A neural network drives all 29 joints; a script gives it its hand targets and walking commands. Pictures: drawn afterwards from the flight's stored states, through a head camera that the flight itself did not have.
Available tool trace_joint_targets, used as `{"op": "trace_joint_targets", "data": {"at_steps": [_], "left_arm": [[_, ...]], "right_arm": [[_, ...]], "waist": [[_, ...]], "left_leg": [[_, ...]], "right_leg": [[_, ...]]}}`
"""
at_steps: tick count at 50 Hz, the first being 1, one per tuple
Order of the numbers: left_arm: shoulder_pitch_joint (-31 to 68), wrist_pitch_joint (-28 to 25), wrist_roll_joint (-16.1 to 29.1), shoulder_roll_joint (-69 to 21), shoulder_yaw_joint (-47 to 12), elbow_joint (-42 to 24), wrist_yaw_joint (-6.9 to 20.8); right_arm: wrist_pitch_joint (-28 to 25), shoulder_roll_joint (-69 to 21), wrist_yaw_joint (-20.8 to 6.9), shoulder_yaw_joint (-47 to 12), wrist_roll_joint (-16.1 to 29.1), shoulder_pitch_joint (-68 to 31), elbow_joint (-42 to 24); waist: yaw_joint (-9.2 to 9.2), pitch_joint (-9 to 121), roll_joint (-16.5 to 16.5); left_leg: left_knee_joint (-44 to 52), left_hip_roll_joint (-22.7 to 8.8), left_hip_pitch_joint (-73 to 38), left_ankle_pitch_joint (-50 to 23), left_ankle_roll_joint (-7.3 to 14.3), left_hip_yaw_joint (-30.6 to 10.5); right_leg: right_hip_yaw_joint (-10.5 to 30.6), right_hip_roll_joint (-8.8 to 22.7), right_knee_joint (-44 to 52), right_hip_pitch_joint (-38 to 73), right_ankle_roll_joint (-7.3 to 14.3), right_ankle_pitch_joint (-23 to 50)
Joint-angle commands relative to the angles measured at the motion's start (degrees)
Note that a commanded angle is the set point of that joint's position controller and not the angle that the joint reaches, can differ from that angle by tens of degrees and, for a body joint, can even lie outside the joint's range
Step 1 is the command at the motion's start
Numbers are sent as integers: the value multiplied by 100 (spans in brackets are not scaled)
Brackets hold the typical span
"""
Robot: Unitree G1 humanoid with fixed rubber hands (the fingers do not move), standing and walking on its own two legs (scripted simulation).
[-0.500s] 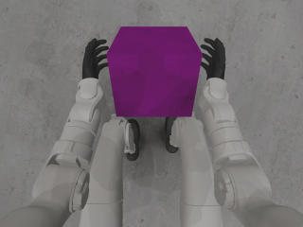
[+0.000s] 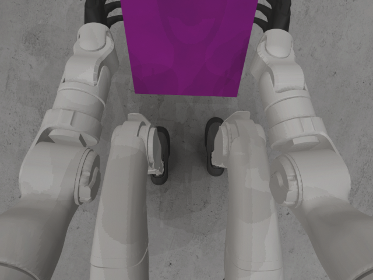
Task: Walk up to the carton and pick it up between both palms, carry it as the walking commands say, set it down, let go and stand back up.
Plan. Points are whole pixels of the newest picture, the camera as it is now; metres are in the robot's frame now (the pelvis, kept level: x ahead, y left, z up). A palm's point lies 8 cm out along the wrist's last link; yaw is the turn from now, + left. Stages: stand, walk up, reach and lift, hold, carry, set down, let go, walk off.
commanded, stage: set down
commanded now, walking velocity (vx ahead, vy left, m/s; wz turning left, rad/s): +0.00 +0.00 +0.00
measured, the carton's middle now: (188, 29) +0.54 -0.01 -0.26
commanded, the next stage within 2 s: none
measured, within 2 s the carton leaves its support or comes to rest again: neither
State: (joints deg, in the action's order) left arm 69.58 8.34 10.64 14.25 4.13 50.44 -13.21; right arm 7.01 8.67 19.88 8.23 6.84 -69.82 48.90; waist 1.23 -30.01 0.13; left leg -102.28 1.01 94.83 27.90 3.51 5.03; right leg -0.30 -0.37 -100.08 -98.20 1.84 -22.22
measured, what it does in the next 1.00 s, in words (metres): lowers itself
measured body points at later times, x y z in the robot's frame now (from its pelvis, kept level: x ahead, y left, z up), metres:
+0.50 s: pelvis +0.00 +0.00 -0.07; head +0.35 -0.01 +0.20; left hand +0.55 +0.14 -0.22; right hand +0.53 -0.17 -0.23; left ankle +0.15 +0.09 -0.47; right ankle +0.18 -0.10 -0.47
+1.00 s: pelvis +0.02 +0.00 -0.11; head +0.38 +0.00 +0.16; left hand +0.60 +0.15 -0.25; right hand +0.58 -0.17 -0.25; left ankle +0.15 +0.09 -0.47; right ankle +0.18 -0.10 -0.47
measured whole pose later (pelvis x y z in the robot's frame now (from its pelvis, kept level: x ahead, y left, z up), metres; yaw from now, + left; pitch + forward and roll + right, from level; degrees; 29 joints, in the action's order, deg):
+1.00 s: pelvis +0.02 +0.00 -0.11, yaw +2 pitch +31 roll +0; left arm 84.3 9.5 4.3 19.0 8.8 59.8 -0.3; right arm 8.6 11.3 6.7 20.8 -0.2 -80.3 54.8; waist 4.2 -23.3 0.1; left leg -121.2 2.8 121.8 30.7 3.7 4.9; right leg -0.8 -0.7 -118.9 -124.0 1.1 -26.2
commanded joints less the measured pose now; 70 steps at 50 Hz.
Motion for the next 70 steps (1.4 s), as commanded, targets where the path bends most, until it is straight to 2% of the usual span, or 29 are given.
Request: {"op": "trace_joint_targets", "data": {"at_steps": [1, 2, 5, 9, 11, 15, 18, 19, 20, 21, 25, 27, 30, 33, 35, 36, 39, 43, 44, 49, 52, 53, 55, 56, 57, 61, 64, 68, 70], "left_arm": [[5262, -385, 241, -3561, -1685, -1763, 1375], [5042, -223, 116, -3923, -1851, -1112, 1449], [4893, -185, 9, -4585, -1779, -767, 1749], [5260, -227, 273, -4656, -1982, -1697, 1881], [5413, -189, 391, -4704, -2201, -1958, 1891], [5468, -290, 452, -4488, -2238, -1791, 1781], [5642, -228, 455, -4609, -2301, -1321, 1801], [5525, -197, 249, -4580, -1964, -1148, 1856], [5982, -290, 395, -4420, -2025, -1251, 1934], [5837, -272, 162, -4277, -1786, -1223, 1937], [5449, -197, 136, -4617, -1712, -511, 2031], [5411, -205, -8, -4538, -1727, -678, 2020], [5206, -81, 124, -4486, -1863, -274, 2161], [4344, 104, -478, -4525, -1248, 1070, 2418], [4829, -46, -554, -4670, -1032, 96, 2436], [4919, -15, -325, -4444, -1210, 291, 2466], [4257, 162, -636, -4583, -1001, 805, 2555], [4249, 161, -673, -4541, -932, 577, 2606], [4151, 151, -792, -4559, -940, 389, 2558], [3520, 264, -943, -4932, -687, 802, 2576], [3217, 252, -1084, -4927, -570, 794, 2576], [3620, 211, -850, -5030, -903, 240, 2532], [3291, 257, -942, -5190, -704, 645, 2548], [3071, 289, -906, -5247, -727, 1017, 2555], [3256, 290, -959, -5017, -645, 700, 2554], [2957, 246, -1101, -4885, -526, 947, 2525], [2777, 207, -1084, -4928, -632, 977, 2484], [2670, 250, -1341, -4621, -294, 1390, 2495], [2903, 232, -1074, -4766, -487, 1249, 2549]], "right_arm": [[-185, -4164, -1481, -1799, 373, -4526, -1446], [-151, -3937, -1549, -1525, 163, -4314, -820], [-77, -4583, -1751, -1134, -343, -3907, -439], [65, -5405, -1849, -1742, 294, -4252, -1142], [97, -5081, -1880, -1624, 109, -4262, -1261], [17, -5128, -1937, -1867, 424, -4600, -1440], [-56, -4604, -2012, -1600, 241, -4619, -975], [-31, -4656, -2087, -1431, 228, -4877, -995], [25, -4741, -2097, -1256, 57, -4386, -378], [9, -4936, -2185, -1289, 212, -4757, -534], [-81, -4657, -2206, -1198, 198, -5077, -791], [-60, -4708, -2268, -1259, 280, -4876, -629], [96, -4857, -2262, -1175, 52, -4409, -191], [251, -4754, -2482, -812, -276, -3915, 723], [207, -4957, -2547, -784, -277, -4439, -42], [301, -4975, -2595, -721, -275, -3986, 592], [389, -5107, -2712, -627, -387, -3735, 713], [456, -4964, -2827, -233, -653, -3187, 962], [428, -5160, -2862, -415, -460, -3195, 675], [483, -5220, -2915, -350, -702, -2704, 749], [438, -5140, -2959, -305, -569, -2784, 677], [405, -5141, -2974, -205, -592, -2785, 409], [348, -5129, -2991, -371, -676, -2806, 256], [380, -4999, -2962, -190, -778, -2478, 682], [427, -5184, -3017, -253, -667, -2772, 414], [422, -5262, -3053, -126, -781, -2443, 723], [361, -5137, -2997, -144, -844, -2207, 724], [381, -5166, -3007, -148, -730, -2507, 681], [368, -5021, -2946, 66, -895, -2343, 794]], "waist": [[150, 11245, 308], [277, 10625, -137], [704, 10097, 29], [311, 11692, 52], [629, 11785, -138], [369, 11597, -38], [729, 10573, -222], [571, 10002, -269], [897, 9713, 58], [351, 9441, -244], [582, 9642, -94], [215, 9761, -256], [550, 9343, -21], [356, 7253, -198], [166, 8158, 100], [493, 7813, 56], [223, 7346, 8], [496, 6990, 52], [216, 7194, -123], [331, 7404, 133], [55, 7309, -183], [414, 7960, -316], [272, 7749, -165], [686, 7435, -98], [340, 7332, -95], [55, 7125, -113], [304, 7193, -196], [-58, 6998, 199], [312, 6996, -86]], "left_leg": [[543, 609, -1888, -86, -86, -687], [561, 588, -1976, 194, -118, -786], [328, 669, -1312, 57, -108, -702], [-34, 762, -1396, -711, -99, -406], [-200, 766, -1312, -911, -176, -439], [-377, 731, -1397, -915, -143, -426], [-305, 634, -1279, -565, -147, -652], [-159, 665, -1026, -178, -89, -738], [-440, 659, -667, -271, -111, -638], [-311, 648, -365, 13, -55, -593], [-482, 581, -472, -30, -50, -675], [-613, 603, -598, -331, -76, -540], [-617, 549, -253, -153, -91, -621], [-696, 469, 940, 814, -3, -576], [-843, 573, 740, 77, 12, -536], [-829, 489, 842, 216, -37, -595], [-884, 497, 887, 66, -20, -657], [-891, 574, 1337, 390, -57, -656], [-1016, 553, 1105, 50, -43, -544], [-1115, 542, 1421, -181, -60, -627], [-1029, 641, 1229, -447, -49, -644], [-1056, 562, 820, -630, -57, -764], [-1147, 637, 1020, -733, -96, -729], [-1002, 654, 1079, -381, -102, -789], [-963, 623, 1255, -285, 17, -830], [-1003, 631, 1258, -460, -50, -722], [-1043, 673, 1317, -461, -92, -706], [-927, 523, 1469, -159, 35, -886], [-994, 547, 1425, -204, -30, -796]], "right_leg": [[39, -803, 92, 3571, -152, 159], [-77, -782, -110, 2841, -52, -144], [-104, -796, -112, 2511, -57, -96], [26, -823, -209, 3597, -181, 859], [-61, -819, -400, 3218, -105, 1096], [-62, -777, -576, 2812, -116, 1031], [-227, -718, -726, 2100, -93, 687], [-256, -700, -736, 1524, -64, 239], [-171, -751, -757, 1705, -81, 265], [-156, -676, -774, 1424, -85, 49], [-273, -664, -991, 1422, -130, 132], [-234, -654, -1052, 1587, -157, 313], [-257, -597, -1086, 1767, -146, 326], [-30, -580, -1012, 754, -70, -689], [-148, -621, -1187, 1060, -159, -47], [-190, -546, -1186, 947, -177, -77], [-122, -581, -1261, 618, -129, -79], [-212, -592, -1364, 180, -84, -280], [-68, -595, -1308, 256, -79, -90], [-37, -522, -1323, 472, -90, 253], [-137, -593, -1485, 58, -139, 348], [-153, -628, -1570, 132, -96, 514], [-81, -571, -1495, 167, -64, 582], [-266, -573, -1465, 27, -63, 288], [-154, -548, -1470, 8, -91, 256], [-30, -576, -1465, -164, -47, 304], [-81, -580, -1501, 82, -62, 426], [-132, -556, -1550, -72, -188, 217], [-24, -549, -1478, -49, -74, 258]]}}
